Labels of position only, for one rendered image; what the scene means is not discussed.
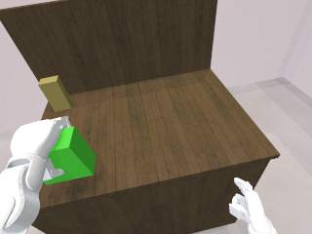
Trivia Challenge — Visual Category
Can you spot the robot left forearm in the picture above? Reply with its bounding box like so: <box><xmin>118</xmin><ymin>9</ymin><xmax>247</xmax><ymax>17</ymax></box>
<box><xmin>0</xmin><ymin>154</ymin><xmax>47</xmax><ymax>234</ymax></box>

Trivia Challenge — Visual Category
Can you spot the robot right forearm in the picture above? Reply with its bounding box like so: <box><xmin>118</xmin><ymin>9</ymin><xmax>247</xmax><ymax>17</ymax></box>
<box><xmin>248</xmin><ymin>214</ymin><xmax>278</xmax><ymax>234</ymax></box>

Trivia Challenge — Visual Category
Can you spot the left robot hand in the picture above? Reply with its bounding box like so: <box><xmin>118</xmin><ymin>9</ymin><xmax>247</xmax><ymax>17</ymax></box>
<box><xmin>10</xmin><ymin>116</ymin><xmax>72</xmax><ymax>181</ymax></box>

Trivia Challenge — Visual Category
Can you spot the right robot hand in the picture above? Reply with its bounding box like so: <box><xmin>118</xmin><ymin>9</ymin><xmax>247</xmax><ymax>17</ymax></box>
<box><xmin>229</xmin><ymin>177</ymin><xmax>266</xmax><ymax>222</ymax></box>

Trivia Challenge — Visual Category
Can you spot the table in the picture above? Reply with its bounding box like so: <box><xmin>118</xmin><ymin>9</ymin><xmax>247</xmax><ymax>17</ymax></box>
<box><xmin>0</xmin><ymin>0</ymin><xmax>281</xmax><ymax>234</ymax></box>

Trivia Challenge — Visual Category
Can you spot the sponge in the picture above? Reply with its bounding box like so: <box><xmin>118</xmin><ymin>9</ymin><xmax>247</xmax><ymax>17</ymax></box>
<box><xmin>43</xmin><ymin>126</ymin><xmax>97</xmax><ymax>185</ymax></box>

